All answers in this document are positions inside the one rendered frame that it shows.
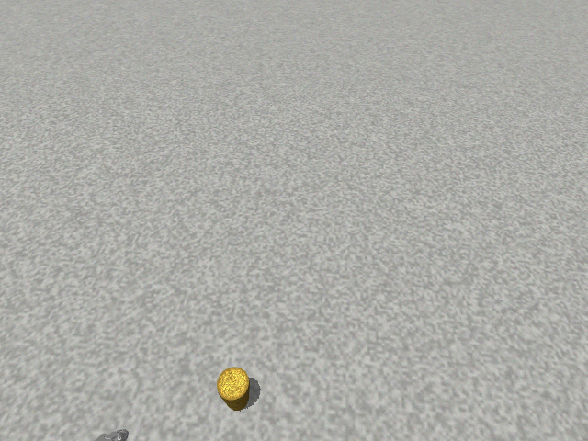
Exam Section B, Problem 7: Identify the cup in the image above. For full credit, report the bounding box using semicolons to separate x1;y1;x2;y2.
217;367;250;411

